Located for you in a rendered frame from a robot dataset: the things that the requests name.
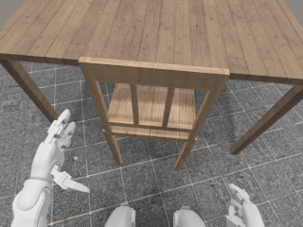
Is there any robot left shin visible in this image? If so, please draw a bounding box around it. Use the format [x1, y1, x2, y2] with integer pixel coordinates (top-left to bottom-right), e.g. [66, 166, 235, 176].
[120, 203, 130, 207]

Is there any chair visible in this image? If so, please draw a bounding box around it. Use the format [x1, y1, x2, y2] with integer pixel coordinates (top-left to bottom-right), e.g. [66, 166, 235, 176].
[78, 57, 230, 171]

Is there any right robot hand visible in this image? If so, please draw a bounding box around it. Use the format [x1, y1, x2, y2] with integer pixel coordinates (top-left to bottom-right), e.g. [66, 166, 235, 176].
[226, 183, 265, 227]

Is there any robot left forearm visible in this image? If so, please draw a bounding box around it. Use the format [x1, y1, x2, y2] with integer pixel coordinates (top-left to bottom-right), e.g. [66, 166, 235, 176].
[10, 178, 54, 227]

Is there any robot right shin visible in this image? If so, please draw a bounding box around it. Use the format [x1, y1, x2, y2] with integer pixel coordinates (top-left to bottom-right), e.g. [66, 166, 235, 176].
[180, 206, 189, 210]

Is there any left robot hand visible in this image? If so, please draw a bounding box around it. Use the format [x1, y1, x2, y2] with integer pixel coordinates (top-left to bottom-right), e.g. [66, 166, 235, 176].
[30, 109, 91, 195]

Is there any table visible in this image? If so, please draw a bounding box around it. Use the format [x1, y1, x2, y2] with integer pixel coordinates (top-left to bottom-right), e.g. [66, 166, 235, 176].
[0, 0, 303, 155]

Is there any robot shin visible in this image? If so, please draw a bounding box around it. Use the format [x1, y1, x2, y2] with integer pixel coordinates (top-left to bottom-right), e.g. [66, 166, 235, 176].
[120, 203, 130, 207]
[180, 206, 189, 210]

